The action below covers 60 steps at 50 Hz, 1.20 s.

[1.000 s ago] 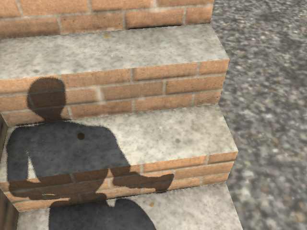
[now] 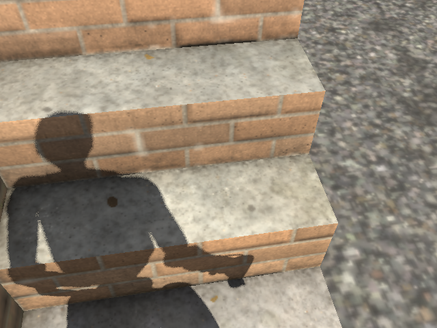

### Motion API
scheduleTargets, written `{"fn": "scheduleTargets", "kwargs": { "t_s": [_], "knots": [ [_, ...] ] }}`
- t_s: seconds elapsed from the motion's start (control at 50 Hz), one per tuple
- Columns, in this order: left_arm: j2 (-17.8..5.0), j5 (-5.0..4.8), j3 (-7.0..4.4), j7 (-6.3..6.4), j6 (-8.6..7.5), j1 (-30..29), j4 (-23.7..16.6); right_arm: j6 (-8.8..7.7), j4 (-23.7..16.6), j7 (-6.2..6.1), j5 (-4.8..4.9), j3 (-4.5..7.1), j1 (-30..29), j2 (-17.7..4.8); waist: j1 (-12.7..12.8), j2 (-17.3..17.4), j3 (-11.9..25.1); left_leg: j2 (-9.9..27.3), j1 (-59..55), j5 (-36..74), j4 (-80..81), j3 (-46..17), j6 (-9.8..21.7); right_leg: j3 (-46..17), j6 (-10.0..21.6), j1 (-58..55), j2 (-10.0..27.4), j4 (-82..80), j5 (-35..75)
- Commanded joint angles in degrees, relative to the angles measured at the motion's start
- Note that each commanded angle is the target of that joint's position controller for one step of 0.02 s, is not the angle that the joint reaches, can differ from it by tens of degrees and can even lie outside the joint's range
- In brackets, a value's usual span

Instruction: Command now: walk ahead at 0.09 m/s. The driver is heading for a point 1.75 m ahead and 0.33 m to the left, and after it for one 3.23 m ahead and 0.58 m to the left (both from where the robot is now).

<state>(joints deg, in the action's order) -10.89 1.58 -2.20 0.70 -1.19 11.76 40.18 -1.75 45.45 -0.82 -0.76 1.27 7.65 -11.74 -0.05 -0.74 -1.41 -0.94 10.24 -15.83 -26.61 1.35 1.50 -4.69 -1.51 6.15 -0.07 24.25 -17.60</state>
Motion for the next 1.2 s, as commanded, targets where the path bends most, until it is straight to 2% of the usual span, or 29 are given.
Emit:
{"fn": "scheduleTargets", "kwargs": {
  "t_s": [0.02,0.04,0.08,0.16,0.18,0.24,0.28,0.5,0.78,0.8,0.82,0.86,0.9,0.92,0.96,1.0,1.04,1.08,1.1,1.14,1.2],
  "knots": [
    [-5.1,-0.24,-1.17,0.35,-1.06,-1.0,-2.3,-0.77,-2.9,-0.46,0.32,1.35,-1.2,-5.3,-0.1,0.7,3.6,5.0,-3.6,19.0,2.8,-3.8,-0.5,-1.6,1.1,1.5,3.3,-2.1,18.1],
    [-5.7,0.05,-1.37,0.30,-0.75,-0.9,-1.6,-0.73,-2.2,-0.37,-0.12,1.65,-0.6,-6.0,-0.1,0.8,3.7,5.0,-3.3,18.5,2.6,-3.7,-0.1,-1.6,1.1,1.1,3.5,-1.8,17.8],
    [-5.4,-0.29,-1.01,0.51,-0.97,0.1,0.0,-0.74,-1.5,-0.64,0.40,1.41,0.2,-5.6,-0.1,0.9,2.9,5.0,-3.5,17.6,3.4,-4.2,-0.3,-1.8,1.3,1.7,3.3,-2.4,16.7],
    [-5.8,-0.40,-0.79,0.68,-0.85,1.0,3.1,-0.67,0.6,-0.79,0.36,1.43,2.1,-6.0,-0.1,0.6,1.8,5.2,-3.4,16.4,4.2,-4.5,-0.1,-2.0,1.4,1.7,3.3,-3.0,15.3],
    [-7.0,-2.16,-1.30,1.58,-0.45,0.2,2.6,-1.73,0.8,-0.11,0.79,1.51,1.1,-7.0,-0.1,-0.3,3.9,3.3,-3.7,13.7,4.0,-4.0,0.7,-1.0,1.7,1.4,1.2,-2.4,12.5],
    [-6.7,-1.43,-1.05,2.58,0.71,1.1,3.8,-2.95,3.0,0.93,0.55,0.87,0.9,-5.7,0.2,1.1,1.2,3.4,-0.7,11.2,5.0,-4.0,0.8,-1.4,1.9,2.1,1.2,-3.0,10.6],
    [-6.8,-1.33,-1.12,2.74,1.06,2.0,4.8,-3.19,4.6,1.10,0.48,0.76,2.0,-6.0,0.2,1.4,0.0,3.3,0.2,10.7,5.3,-3.9,0.6,-1.4,2.0,2.3,1.0,-3.0,10.6],
    [-7.7,-1.57,-1.02,2.57,1.07,2.8,9.8,-2.90,9.1,0.69,0.46,-0.08,2.0,-7.1,-0.1,0.6,-0.1,3.0,-0.6,9.2,5.9,-4.0,0.9,-1.2,1.8,3.9,0.6,-4.1,9.7],
    [-8.5,-1.60,-0.38,2.76,1.32,3.8,14.9,-2.48,11.9,0.57,0.49,-1.02,2.5,-8.1,0.0,1.0,0.0,2.8,-0.2,8.6,6.8,-3.9,1.1,-1.0,1.9,4.3,0.4,-4.9,9.3],
    [-7.7,-1.43,-0.08,2.74,1.43,4.7,15.7,-2.50,12.5,0.54,0.28,-1.45,3.2,-7.1,0.1,1.0,1.5,2.5,-0.8,4.8,7.5,-3.6,0.9,-0.6,1.9,3.4,0.1,-5.6,6.9],
    [-5.7,-0.06,0.96,1.49,0.75,5.0,16.7,-1.40,12.9,-0.55,0.09,-1.78,4.1,-5.7,0.4,1.4,0.3,5.7,-0.9,3.6,9.2,-6.0,0.4,-2.8,2.2,2.8,3.1,-7.2,7.8],
    [-6.7,-0.33,1.05,0.81,-0.07,3.0,17.4,-0.47,12.3,-1.17,0.19,-1.44,3.1,-7.7,0.1,1.5,-1.2,5.2,-0.3,0.8,10.9,-6.5,0.0,-2.6,2.2,2.6,2.5,-7.8,6.7],
    [-7.3,-0.56,1.28,0.73,-0.57,2.4,18.1,-0.47,11.8,-1.08,0.43,-1.15,2.6,-8.5,0.1,1.7,-1.1,5.0,-1.1,0.3,11.6,-6.6,0.2,-2.2,2.3,2.5,2.3,-8.1,6.6],
    [-10.1,-2.63,0.19,1.97,-0.36,2.0,17.9,-1.31,11.4,-1.00,0.76,-0.63,1.6,-10.7,-0.1,1.3,-0.8,1.2,-1.3,-3.3,10.2,-4.3,0.4,1.0,1.9,4.3,-1.4,-6.4,1.5],
    [-8.1,-2.16,0.79,2.75,-0.38,3.1,18.0,-2.17,11.5,-0.79,0.86,-0.90,1.6,-9.0,0.5,3.0,-1.6,2.1,0.0,-8.4,10.8,-5.5,1.3,1.5,2.3,6.6,-2.0,-5.3,-1.9],
    [-7.0,-2.03,1.00,2.79,-0.84,3.8,18.3,-2.62,11.9,-0.61,0.99,-0.85,2.6,-8.5,0.5,3.9,-3.2,2.9,0.9,-11.1,11.0,-6.8,2.5,1.7,3.1,8.0,-2.1,-4.0,-2.7],
    [-6.8,-2.10,1.07,2.44,-1.57,3.9,18.3,-3.08,11.7,-0.44,1.00,-0.81,2.7,-8.5,0.6,3.5,-3.4,3.4,0.8,-10.8,10.0,-7.4,3.5,1.3,4.0,8.4,-1.7,-3.5,-2.2],
    [-7.0,-2.18,1.06,1.98,-2.09,3.7,18.2,-3.59,11.0,-0.21,0.95,-0.98,1.9,-8.1,0.6,1.5,-2.9,2.5,0.4,-7.0,7.7,-6.0,3.4,0.3,5.0,7.4,-1.1,-4.2,0.1],
    [-7.3,-2.04,1.03,1.72,-2.14,2.7,18.1,-3.75,10.4,-0.02,0.72,-0.93,1.4,-8.1,0.1,0.1,-2.2,1.5,0.2,-3.4,6.0,-4.1,3.1,-0.2,5.2,6.4,-0.7,-4.2,3.3],
    [-8.6,-2.44,0.63,1.54,-2.20,2.8,17.9,-4.40,10.1,0.30,0.51,-1.04,1.8,-8.0,0.0,-3.0,-0.9,-0.2,0.9,3.0,2.6,-1.4,2.5,-1.6,5.8,3.0,0.0,-3.8,12.2],
    [-9.9,-2.80,0.00,1.46,-1.85,4.9,18.1,-5.30,9.6,0.95,0.54,-1.29,1.6,-8.1,0.8,-2.8,1.3,-0.6,3.1,12.0,-1.3,0.3,2.0,-2.7,6.9,-3.0,0.9,-1.3,25.6]
  ]
}}
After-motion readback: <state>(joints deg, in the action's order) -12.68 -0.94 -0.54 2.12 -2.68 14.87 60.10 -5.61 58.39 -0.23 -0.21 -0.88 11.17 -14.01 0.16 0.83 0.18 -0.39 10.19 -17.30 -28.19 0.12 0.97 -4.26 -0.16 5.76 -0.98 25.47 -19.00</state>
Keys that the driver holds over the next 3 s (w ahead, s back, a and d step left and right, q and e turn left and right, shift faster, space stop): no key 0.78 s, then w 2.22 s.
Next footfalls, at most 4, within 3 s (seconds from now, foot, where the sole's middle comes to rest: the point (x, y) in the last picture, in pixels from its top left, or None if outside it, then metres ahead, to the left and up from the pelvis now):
1.64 right None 0.11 -0.14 -0.78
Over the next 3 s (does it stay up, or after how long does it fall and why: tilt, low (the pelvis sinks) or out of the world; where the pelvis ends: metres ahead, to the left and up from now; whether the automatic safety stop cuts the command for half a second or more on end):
stays up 0.04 -0.03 0.01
